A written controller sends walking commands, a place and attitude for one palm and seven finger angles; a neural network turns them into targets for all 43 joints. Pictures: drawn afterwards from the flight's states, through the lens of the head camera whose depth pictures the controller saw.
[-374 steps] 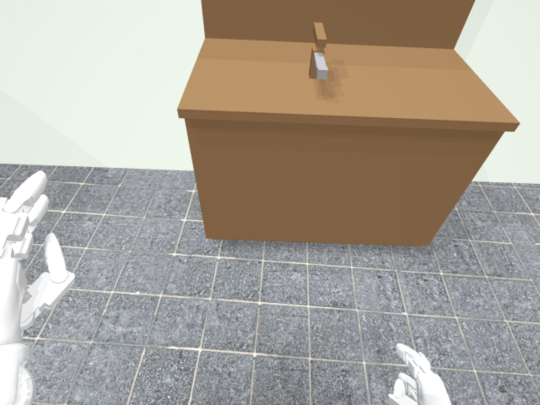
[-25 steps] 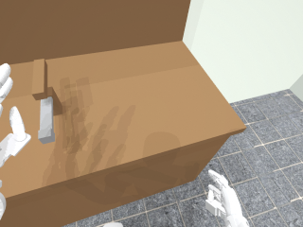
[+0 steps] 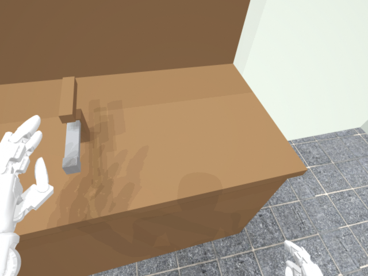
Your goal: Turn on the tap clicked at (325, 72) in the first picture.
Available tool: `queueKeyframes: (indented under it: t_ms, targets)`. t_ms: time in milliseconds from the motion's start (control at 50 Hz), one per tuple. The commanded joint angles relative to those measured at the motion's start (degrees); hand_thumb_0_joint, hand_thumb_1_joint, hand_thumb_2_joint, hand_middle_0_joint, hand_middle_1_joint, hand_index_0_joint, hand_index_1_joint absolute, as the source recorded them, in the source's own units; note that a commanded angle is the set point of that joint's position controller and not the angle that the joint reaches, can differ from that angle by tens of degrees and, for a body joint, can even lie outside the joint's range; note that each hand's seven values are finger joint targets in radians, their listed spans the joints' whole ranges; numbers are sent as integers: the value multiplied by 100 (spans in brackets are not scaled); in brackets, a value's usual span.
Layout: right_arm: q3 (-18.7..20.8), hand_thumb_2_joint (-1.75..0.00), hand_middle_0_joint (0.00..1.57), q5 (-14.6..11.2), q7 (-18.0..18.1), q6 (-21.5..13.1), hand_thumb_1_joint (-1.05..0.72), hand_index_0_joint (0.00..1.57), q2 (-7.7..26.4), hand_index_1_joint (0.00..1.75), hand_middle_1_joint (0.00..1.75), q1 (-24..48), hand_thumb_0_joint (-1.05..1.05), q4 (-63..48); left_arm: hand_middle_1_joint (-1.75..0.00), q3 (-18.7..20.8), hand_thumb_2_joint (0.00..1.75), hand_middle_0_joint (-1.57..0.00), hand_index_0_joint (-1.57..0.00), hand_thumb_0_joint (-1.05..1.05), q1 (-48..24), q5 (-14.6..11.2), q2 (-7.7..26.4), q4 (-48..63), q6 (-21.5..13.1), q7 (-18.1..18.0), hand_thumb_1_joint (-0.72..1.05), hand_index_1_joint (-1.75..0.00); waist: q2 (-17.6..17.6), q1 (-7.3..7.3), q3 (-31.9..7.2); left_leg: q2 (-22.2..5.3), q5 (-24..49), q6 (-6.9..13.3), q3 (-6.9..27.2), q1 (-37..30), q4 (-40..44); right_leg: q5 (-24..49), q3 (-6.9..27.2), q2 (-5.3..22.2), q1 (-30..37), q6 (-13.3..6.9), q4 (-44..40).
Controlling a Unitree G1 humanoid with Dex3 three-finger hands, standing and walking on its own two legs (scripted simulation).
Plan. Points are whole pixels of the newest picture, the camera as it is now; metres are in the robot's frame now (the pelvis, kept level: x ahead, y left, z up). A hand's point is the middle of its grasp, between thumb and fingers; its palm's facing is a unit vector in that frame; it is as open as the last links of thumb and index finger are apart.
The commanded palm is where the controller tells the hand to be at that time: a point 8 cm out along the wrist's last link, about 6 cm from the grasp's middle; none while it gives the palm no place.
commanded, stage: come to a stop and stand still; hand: left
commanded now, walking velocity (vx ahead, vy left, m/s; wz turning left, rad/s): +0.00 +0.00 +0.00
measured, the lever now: (71, 165) +0.31 +0.27 +0.05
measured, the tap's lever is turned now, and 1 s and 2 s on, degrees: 0 0 0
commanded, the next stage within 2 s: look again from close up in 0.96 s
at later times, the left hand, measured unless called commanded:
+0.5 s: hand out of the picture +0.20 +0.30 +0.16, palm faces +0.38 -0.87 -0.32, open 7.4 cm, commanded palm +0.14 +0.33 +0.18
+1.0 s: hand (11, 194) +0.19 +0.27 +0.16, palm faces +0.35 -0.88 -0.33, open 7.4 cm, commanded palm +0.14 +0.31 +0.18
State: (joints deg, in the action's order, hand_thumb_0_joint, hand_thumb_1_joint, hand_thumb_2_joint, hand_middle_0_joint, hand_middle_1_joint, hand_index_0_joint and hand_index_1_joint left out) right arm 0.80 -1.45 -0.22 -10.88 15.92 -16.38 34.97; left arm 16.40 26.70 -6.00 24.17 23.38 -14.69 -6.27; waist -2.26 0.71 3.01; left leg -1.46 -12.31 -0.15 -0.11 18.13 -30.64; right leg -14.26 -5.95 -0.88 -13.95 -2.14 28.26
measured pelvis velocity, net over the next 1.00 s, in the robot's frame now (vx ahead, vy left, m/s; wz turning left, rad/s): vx -0.02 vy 0.03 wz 0.02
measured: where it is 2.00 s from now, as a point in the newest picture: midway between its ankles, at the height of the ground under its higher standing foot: outside the picture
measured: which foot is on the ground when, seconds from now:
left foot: down 0.00-1.00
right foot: down 0.00-1.00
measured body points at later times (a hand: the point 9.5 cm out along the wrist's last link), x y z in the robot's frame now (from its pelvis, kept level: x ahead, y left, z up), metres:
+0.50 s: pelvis -0.02 +0.04 +0.00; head +0.02 +0.08 +0.45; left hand +0.18 +0.35 +0.18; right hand +0.19 -0.15 -0.06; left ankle +0.04 +0.12 -0.74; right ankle +0.01 -0.09 -0.73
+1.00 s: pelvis -0.02 +0.03 +0.00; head +0.00 +0.05 +0.45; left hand +0.17 +0.32 +0.18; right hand +0.16 -0.20 -0.06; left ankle +0.04 +0.12 -0.74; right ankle +0.01 -0.10 -0.74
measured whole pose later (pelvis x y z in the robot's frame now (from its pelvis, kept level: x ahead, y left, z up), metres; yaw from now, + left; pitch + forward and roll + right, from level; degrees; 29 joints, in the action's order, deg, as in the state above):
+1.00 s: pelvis -0.02 +0.03 +0.00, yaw +1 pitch -1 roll -2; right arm -0.7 -2.1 0.7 -9.8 12.9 -11.8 33.9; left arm 18.4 26.3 -6.7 22.8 26.6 -12.8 -6.1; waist -0.6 0.8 3.1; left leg 0.7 -8.5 2.0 0.2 17.1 -26.6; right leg -10.1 -6.4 1.0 -12.2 0.1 23.4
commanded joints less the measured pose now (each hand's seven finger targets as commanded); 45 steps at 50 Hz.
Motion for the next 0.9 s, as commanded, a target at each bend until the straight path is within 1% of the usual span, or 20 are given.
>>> queueKeyframes:
  t_ms: [0, 40, 100, 140, 180, 200, 220, 300, 320, 400, 420, 500, 520, 600, 620, 700, 720, 800, 820, 880]
  targets:
    - [132, -90, 20, -1, 40, -381, -90, 20, 582, 30, 30, 771, 0, -903, -30, 1423, 90, -20, -20, 0, -1146, -82, 1578, 1717, -528, -265, 90, -30, 1148, 108, -902, -123, 193, 80, 605, -392, 481, 429, 889, 786, 66, -19, -698]
    - [156, -90, 20, 6, 33, -423, -90, 20, 582, 30, 30, 621, 0, -864, -30, 1237, 90, -20, -20, 0, -1047, -79, 1337, 1667, -554, -232, 90, -30, 1101, 124, -1099, -168, 541, 82, 647, -377, 535, 817, 720, 730, 366, 29, -538]
    - [164, -90, 20, -35, -10, -496, -90, 20, 574, 30, 30, 718, 0, -832, -30, 978, 90, -20, -20, 0, -713, -107, 964, 1514, -527, -178, 90, -30, 899, 128, -1285, -271, 1057, 71, 749, -733, 680, 931, 577, 658, 333, 81, -331]
    - [212, -90, 20, -2, -26, -472, -90, 20, 591, 30, 30, 596, 0, -848, -30, 931, 90, -20, -20, 0, -555, -95, 857, 1381, -526, -159, 90, -30, 536, 137, -1167, -369, 1146, 35, 828, -637, 823, 822, 461, 612, 315, 142, -329]
    - [224, -90, 20, 0, -38, -442, -90, 20, 579, 30, 30, 654, 0, -851, -30, 912, 90, -20, -20, 0, -571, -95, 794, 1293, -515, -123, 90, -30, 380, 119, -1051, -419, 1163, -42, 887, -595, 956, 700, 428, 598, 235, 165, -312]
    - [219, -90, 20, -32, -29, -416, -90, 20, 591, 30, 30, 854, 0, -856, -30, 962, 90, -20, -20, 0, -577, -90, 830, 1167, -475, -132, 90, -30, 536, 110, -1083, -472, 1233, -64, 933, -813, 1066, 526, 444, 558, 85, 167, -199]
    - [203, -90, 20, 22, -20, -361, -90, 20, 529, 30, 30, 743, 0, -865, -30, 860, 90, -20, -20, 0, -579, -66, 697, 1140, -487, -104, 90, -30, 492, 122, -993, -543, 1223, -79, 959, -684, 1158, 415, 365, 537, 77, 189, -215]
    - [164, -90, 20, 5, 5, -259, -90, 20, 482, 30, 30, 1029, 0, -966, -30, 1042, 90, -20, -20, 0, -1018, -45, 986, 1262, -454, -62, 90, -30, 631, 93, -896, -570, 725, -179, 1049, -603, 1377, 104, 445, 541, 35, 193, -172]
    - [139, -90, 20, 60, 12, -228, -90, 20, 447, 30, 30, 957, 0, -968, -30, 908, 90, -20, -20, 0, -1043, -38, 828, 1229, -473, -33, 90, -30, 627, 99, -870, -601, 406, -168, 1080, -441, 1463, 73, 426, 536, 87, 194, -200]
    - [116, -90, 20, 29, -1, -235, -90, 20, 417, 30, 30, 1135, 0, -1062, -30, 1049, 90, -20, -20, 0, -1154, -11, 1077, 1702, -442, -52, 90, -30, 914, 100, -1101, -513, -53, -181, 1084, -509, 1432, 72, 521, 577, 259, 168, -267]
    - [94, -90, 20, 66, -7, -222, -90, 20, 387, 30, 30, 1054, 0, -1063, -30, 909, 90, -20, -20, 0, -1030, -20, 888, 1675, -443, -34, 90, -30, 791, 110, -1080, -517, -191, -151, 1092, -400, 1456, 109, 483, 575, 312, 165, -318]
    - [111, -90, 20, 3, -19, -252, -90, 20, 424, 30, 30, 1124, 0, -1072, -30, 1060, 90, -20, -20, 0, -827, -26, 1030, 1812, -381, -68, 90, -30, 906, 89, -1144, -409, -55, -168, 1044, -494, 1277, 119, 547, 638, 338, 123, -454]
    - [110, -90, 20, 42, -14, -237, -90, 20, 408, 30, 30, 1048, 0, -1059, -30, 948, 90, -20, -20, 0, -715, -32, 848, 1765, -400, -55, 90, -30, 803, 92, -1133, -424, -96, -132, 1018, -427, 1279, 166, 494, 620, 375, 129, -492]
    - [129, -90, 20, -34, 17, -228, -90, 20, 426, 30, 30, 1127, 0, -1080, -30, 1106, 90, -20, -20, 0, -534, -76, 981, 1554, -313, -78, 90, -30, 699, 58, -967, -340, -97, -126, 976, -500, 1179, 75, 594, 695, 202, 112, -700]
    - [125, -90, 20, -2, 28, -209, -90, 20, 419, 30, 30, 1040, 0, -1042, -30, 943, 90, -20, -20, 0, -514, -81, 769, 1462, -331, -54, 90, -30, 584, 56, -919, -354, -219, -75, 937, -428, 1179, 56, 552, 687, 192, 124, -770]
    - [136, -90, 20, -84, 75, -213, -90, 20, 429, 30, 30, 1139, 0, -1079, -30, 1070, 90, -20, -20, 0, -550, -89, 949, 1416, -262, -70, 90, -30, 494, 51, -861, -289, -262, -26, 912, -515, 1122, -49, 657, 733, 144, 121, -910]
    - [125, -90, 20, -49, 83, -200, -90, 20, 433, 30, 30, 1055, 0, -1052, -30, 875, 90, -20, -20, 0, -519, -92, 723, 1353, -278, -45, 90, -30, 408, 46, -821, -292, -363, 21, 885, -419, 1125, -71, 610, 715, 160, 132, -956]
    - [134, -90, 20, -104, 102, -242, -90, 20, 457, 30, 30, 1150, 0, -1083, -30, 978, 90, -20, -20, 0, -603, -60, 941, 1627, -244, -85, 90, -30, 639, 43, -872, -258, -305, 30, 906, -512, 1064, -103, 674, 741, 197, 114, -954]
    - [112, -90, 20, -63, 107, -234, -90, 20, 440, 30, 30, 1104, 0, -1075, -30, 848, 90, -20, -20, 0, -544, -58, 785, 1579, -258, -73, 90, -30, 591, 49, -822, -259, -410, 73, 860, -409, 1070, -128, 643, 728, 206, 127, -1007]
    - [120, -90, 20, -73, 120, -257, -90, 20, 428, 30, 30, 1073, 0, -1089, -30, 951, 90, -20, -20, 0, -444, -67, 881, 1545, -213, -88, 90, -30, 534, 43, -743, -220, -282, 69, 848, -420, 953, -99, 753, 772, 147, 101, -1102]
